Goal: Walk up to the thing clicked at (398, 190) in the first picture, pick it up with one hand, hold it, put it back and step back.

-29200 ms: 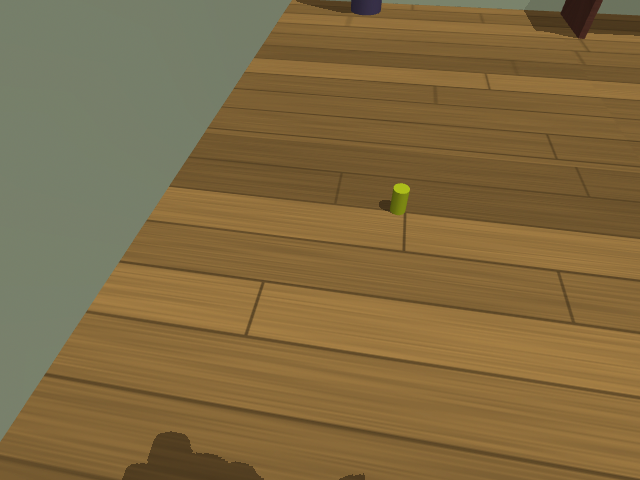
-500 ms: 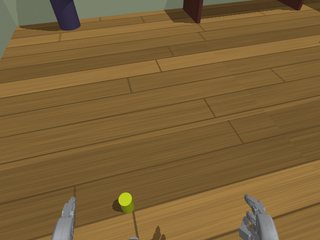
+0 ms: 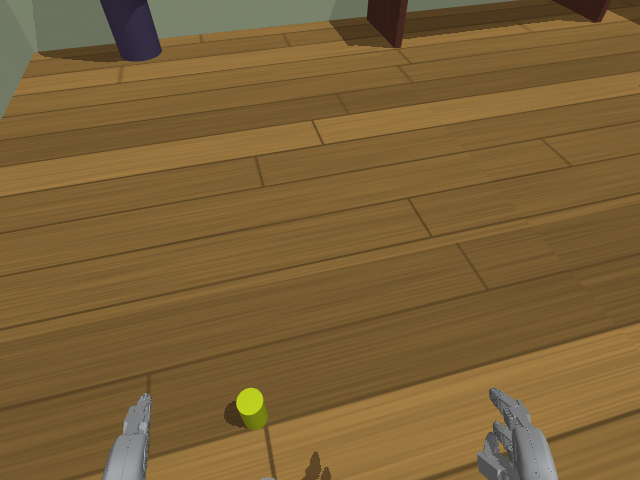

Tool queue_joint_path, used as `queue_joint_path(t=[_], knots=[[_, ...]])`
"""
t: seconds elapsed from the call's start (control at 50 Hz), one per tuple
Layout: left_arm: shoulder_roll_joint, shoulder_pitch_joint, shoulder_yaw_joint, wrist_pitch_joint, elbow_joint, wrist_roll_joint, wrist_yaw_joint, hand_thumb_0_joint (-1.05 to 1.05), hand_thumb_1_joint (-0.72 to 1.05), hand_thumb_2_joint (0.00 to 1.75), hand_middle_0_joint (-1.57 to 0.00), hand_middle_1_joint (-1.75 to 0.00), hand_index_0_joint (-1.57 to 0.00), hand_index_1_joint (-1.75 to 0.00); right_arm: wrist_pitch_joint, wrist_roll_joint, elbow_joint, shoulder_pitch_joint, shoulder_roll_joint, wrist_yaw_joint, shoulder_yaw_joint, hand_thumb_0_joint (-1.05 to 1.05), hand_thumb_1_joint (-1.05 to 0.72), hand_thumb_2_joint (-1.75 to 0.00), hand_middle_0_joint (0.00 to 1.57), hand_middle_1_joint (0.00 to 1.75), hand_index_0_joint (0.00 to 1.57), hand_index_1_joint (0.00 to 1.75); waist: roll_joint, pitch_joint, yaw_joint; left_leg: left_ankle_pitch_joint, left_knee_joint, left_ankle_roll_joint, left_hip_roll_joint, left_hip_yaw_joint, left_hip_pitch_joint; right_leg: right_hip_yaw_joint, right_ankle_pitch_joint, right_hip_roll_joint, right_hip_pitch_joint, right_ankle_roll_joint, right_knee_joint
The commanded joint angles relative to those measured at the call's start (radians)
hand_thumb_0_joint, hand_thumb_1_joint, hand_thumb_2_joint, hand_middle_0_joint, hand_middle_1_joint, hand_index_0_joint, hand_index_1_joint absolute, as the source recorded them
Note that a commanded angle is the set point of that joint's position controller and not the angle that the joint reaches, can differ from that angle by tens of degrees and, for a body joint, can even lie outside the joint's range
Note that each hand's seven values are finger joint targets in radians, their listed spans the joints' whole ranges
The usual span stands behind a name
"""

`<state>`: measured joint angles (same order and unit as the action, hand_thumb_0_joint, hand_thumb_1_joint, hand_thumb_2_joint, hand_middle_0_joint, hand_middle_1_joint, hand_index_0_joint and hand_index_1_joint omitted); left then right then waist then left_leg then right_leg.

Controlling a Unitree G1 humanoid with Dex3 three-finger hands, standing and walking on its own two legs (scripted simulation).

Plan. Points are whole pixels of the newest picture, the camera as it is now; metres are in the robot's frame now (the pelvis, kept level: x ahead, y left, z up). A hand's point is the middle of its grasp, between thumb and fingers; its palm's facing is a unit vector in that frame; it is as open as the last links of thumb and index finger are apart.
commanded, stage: home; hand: left
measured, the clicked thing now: (252, 409) +0.43 +0.19 -0.66
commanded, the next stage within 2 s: stand in 0.34 s
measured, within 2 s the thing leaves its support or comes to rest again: neither
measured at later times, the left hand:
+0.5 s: hand (179, 467) +0.17 +0.18 -0.05, palm faces +0.10 -0.96 -0.28, open 17.5 cm
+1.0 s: hand out of the picture +0.12 +0.24 -0.10, palm faces -0.02 -0.94 -0.35, open 8.1 cm
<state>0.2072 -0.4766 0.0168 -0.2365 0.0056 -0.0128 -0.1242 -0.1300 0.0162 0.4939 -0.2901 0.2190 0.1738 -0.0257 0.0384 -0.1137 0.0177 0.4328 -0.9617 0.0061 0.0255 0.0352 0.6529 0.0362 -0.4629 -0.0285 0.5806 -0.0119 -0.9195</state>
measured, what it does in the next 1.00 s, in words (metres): stands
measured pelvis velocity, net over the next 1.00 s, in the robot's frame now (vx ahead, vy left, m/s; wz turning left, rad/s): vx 0.00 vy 0.01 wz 0.00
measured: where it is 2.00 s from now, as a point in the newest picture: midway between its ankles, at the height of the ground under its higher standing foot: outside the picture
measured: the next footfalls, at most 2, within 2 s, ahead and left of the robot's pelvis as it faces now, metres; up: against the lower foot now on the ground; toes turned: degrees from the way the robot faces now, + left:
none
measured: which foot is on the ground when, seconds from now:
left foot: down 0.00-1.00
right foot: down 0.00-1.00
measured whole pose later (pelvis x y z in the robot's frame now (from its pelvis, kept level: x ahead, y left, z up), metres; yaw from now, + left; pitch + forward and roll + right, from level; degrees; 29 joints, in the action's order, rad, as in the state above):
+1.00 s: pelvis +0.00 +0.01 +0.03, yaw +0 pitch +0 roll +0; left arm 0.32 -0.24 -0.01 -0.01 -0.71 0.05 -0.02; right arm -0.02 -0.06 0.86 -0.20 0.30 0.01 0.03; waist -0.01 0.02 -0.01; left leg 0.34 -0.74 -0.01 -0.01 0.00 0.40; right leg 0.00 -0.39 0.01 0.35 0.00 -0.75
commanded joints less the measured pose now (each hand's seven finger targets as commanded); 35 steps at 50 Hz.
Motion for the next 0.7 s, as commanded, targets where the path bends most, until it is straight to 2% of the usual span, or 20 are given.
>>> queue_joint_path(t=[0.0,0.1,0.12,0.14,0.22,0.28,0.32,0.34,0.36,0.38,0.42,0.46,0.48,0.5,0.58,0.64,0.68], knots=[[0.106,0.018,-0.063,0.053,0.19,0.005,-0.012,0.0,-0.59,0.03,-0.04,-0.05,-0.04,-0.05,-0.059,-0.005,-0.167,0.066,0.114,0.017,0.047,0.0,-0.9,-0.9,0.2,0.3,0.2,0.3,-0.019,-0.099,0.003,-0.145,0.15,-0.023,-0.017,-0.021,-0.12,0.004,0.155,-0.004,-0.013,0.002,0.17],[0.093,0.035,-0.052,0.05,0.181,0.004,-0.011,0.0,-0.6,0.03,-0.04,-0.05,-0.04,-0.05,-0.061,-0.004,-0.163,0.07,0.119,0.016,0.048,0.0,-0.9,-0.9,0.2,0.3,0.2,0.3,-0.018,-0.064,0.009,-0.122,0.163,-0.021,-0.013,-0.018,-0.119,0.007,0.132,-0.005,0.008,0.0,0.169],[0.105,0.024,-0.068,0.053,0.195,0.004,-0.012,0.0,-0.59,0.03,-0.04,-0.05,-0.04,-0.05,-0.061,-0.005,-0.161,0.067,0.114,0.016,0.048,0.0,-0.9,-0.9,0.2,0.3,0.2,0.3,-0.014,-0.094,0.002,-0.148,0.154,-0.021,-0.014,-0.018,-0.125,0.006,0.154,-0.004,-0.011,0.0,0.168],[0.111,0.036,-0.069,0.054,0.197,0.002,-0.013,0.0,-0.57,0.04,-0.05,-0.05,-0.05,-0.05,-0.06,-0.004,-0.165,0.07,0.116,0.016,0.047,0.0,-0.9,-0.9,0.2,0.3,0.2,0.3,-0.015,-0.081,-0.001,-0.135,0.154,-0.023,-0.017,-0.023,-0.113,0.003,0.146,0.0,-0.01,0.001,0.175],[0.09,0.029,-0.052,0.05,0.183,0.004,-0.011,0.0,-0.58,0.04,-0.05,-0.05,-0.05,-0.05,-0.061,-0.006,-0.162,0.066,0.119,0.018,0.05,0.0,-0.9,-0.9,0.2,0.3,0.2,0.3,-0.019,-0.091,0.012,-0.14,0.157,-0.022,-0.013,-0.02,-0.13,0.006,0.15,-0.005,0.001,0.001,0.166],[0.107,0.034,-0.064,0.049,0.198,0.004,-0.013,0.0,-0.58,0.04,-0.05,-0.05,-0.05,-0.05,-0.061,-0.006,-0.162,0.065,0.119,0.018,0.05,0.0,-0.9,-0.9,0.2,0.3,0.2,0.3,-0.013,-0.101,0.005,-0.171,0.155,-0.021,-0.013,-0.017,-0.134,0.008,0.177,-0.005,-0.011,0.0,0.161],[0.102,0.019,-0.066,0.046,0.173,0.005,-0.013,0.0,-0.59,0.03,-0.05,-0.05,-0.05,-0.05,-0.061,-0.006,-0.162,0.067,0.112,0.019,0.047,0.0,-0.9,-0.9,0.2,0.3,0.2,0.3,-0.038,-0.071,0.005,-0.156,0.143,-0.025,-0.017,-0.026,-0.114,0.002,0.172,0.0,-0.01,0.006,0.179],[0.106,0.023,-0.069,0.046,0.184,0.005,-0.012,0.0,-0.58,0.04,-0.05,-0.05,-0.05,-0.05,-0.061,-0.007,-0.164,0.06,0.113,0.02,0.048,0.0,-0.9,-0.9,0.2,0.3,0.2,0.3,-0.039,-0.105,0.007,-0.172,0.137,-0.027,-0.018,-0.027,-0.125,0.0,0.193,0.0,-0.019,0.008,0.177],[0.101,0.032,-0.057,0.045,0.19,0.004,-0.011,0.0,-0.59,0.03,-0.04,-0.05,-0.04,-0.05,-0.061,-0.007,-0.163,0.066,0.113,0.019,0.045,0.0,-0.9,-0.9,0.2,0.3,0.2,0.3,-0.022,-0.078,0.005,-0.151,0.149,-0.025,-0.019,-0.027,-0.118,0.001,0.172,0.001,-0.008,0.007,0.175],[0.108,0.028,-0.071,0.044,0.191,0.004,-0.012,0.0,-0.59,0.04,-0.05,-0.05,-0.05,-0.05,-0.061,-0.006,-0.161,0.064,0.111,0.019,0.045,0.0,-0.9,-0.9,0.2,0.3,0.2,0.3,-0.008,-0.073,0.0,-0.141,0.15,-0.023,-0.019,-0.029,-0.117,-0.001,0.159,0.001,-0.007,0.004,0.179],[0.095,0.028,-0.056,0.045,0.18,0.005,-0.011,0.0,-0.59,0.03,-0.05,-0.05,-0.05,-0.05,-0.061,-0.006,-0.162,0.063,0.117,0.02,0.049,0.0,-0.9,-0.9,0.2,0.3,0.2,0.3,-0.023,-0.083,0.006,-0.148,0.153,-0.023,-0.017,-0.027,-0.129,0.003,0.163,-0.002,-0.005,0.004,0.175],[0.099,0.034,-0.061,0.048,0.201,0.006,-0.014,0.0,-0.43,0.19,-0.2,-0.21,-0.2,-0.21,-0.062,-0.008,-0.161,0.062,0.116,0.019,0.05,0.0,-0.9,-0.9,0.2,0.3,0.2,0.3,0.002,-0.096,0.004,-0.161,0.16,-0.018,-0.013,-0.018,-0.135,0.009,0.168,-0.005,-0.013,-0.001,0.161],[0.104,0.028,-0.065,0.048,0.192,0.006,-0.014,0.0,-0.35,0.27,-0.2,-0.29,-0.2,-0.29,-0.06,-0.006,-0.16,0.062,0.115,0.018,0.049,0.0,-0.9,-0.9,0.2,0.3,0.2,0.3,0.003,-0.093,-0.001,-0.168,0.162,-0.018,-0.013,-0.018,-0.135,0.011,0.173,-0.006,-0.008,-0.002,0.158],[0.093,0.036,-0.048,0.047,0.18,0.005,-0.012,0.0,-0.27,0.35,-0.2,-0.3,-0.2,-0.3,-0.06,-0.007,-0.158,0.067,0.116,0.019,0.048,0.0,-0.9,-0.9,0.2,0.3,0.2,0.3,-0.002,-0.062,0.008,-0.15,0.162,-0.019,-0.013,-0.019,-0.127,0.012,0.155,-0.006,0.009,0.0,0.165],[0.103,0.028,-0.065,0.051,0.19,0.004,-0.013,0.0,0.05,0.67,-0.2,-0.3,-0.2,-0.3,-0.06,-0.007,-0.163,0.065,0.115,0.017,0.048,0.0,-0.9,-0.9,0.2,0.3,0.2,0.3,-0.004,-0.089,-0.001,-0.139,0.162,-0.02,-0.015,-0.019,-0.125,0.009,0.146,-0.004,-0.008,0.0,0.166],[0.102,0.039,-0.057,0.048,0.183,0.003,-0.011,0.0,0.29,0.9,-0.2,-0.3,-0.2,-0.3,-0.059,-0.006,-0.165,0.064,0.117,0.018,0.047,0.0,-0.9,-0.9,0.2,0.3,0.2,0.3,-0.034,-0.069,0.01,-0.144,0.151,-0.025,-0.018,-0.025,-0.113,0.004,0.16,-0.001,-0.003,0.006,0.178],[0.105,0.022,-0.068,0.047,0.179,0.005,-0.014,0.0,0.45,0.9,-0.2,-0.3,-0.2,-0.3,-0.061,-0.007,-0.164,0.065,0.111,0.02,0.045,0.0,-0.9,-0.9,0.2,0.3,0.2,0.3,-0.029,-0.079,0.003,-0.143,0.144,-0.026,-0.021,-0.031,-0.117,-0.001,0.162,0.003,-0.01,0.006,0.184]])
